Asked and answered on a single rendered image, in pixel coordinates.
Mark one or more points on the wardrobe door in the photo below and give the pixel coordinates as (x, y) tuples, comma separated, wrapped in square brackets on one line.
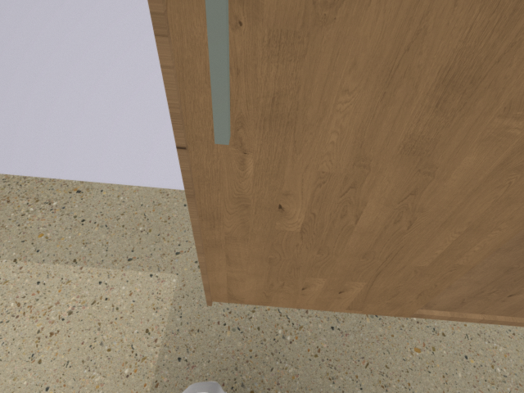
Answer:
[(376, 151), (493, 287)]

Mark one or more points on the handle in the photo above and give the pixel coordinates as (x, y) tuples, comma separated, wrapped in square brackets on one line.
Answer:
[(218, 44)]

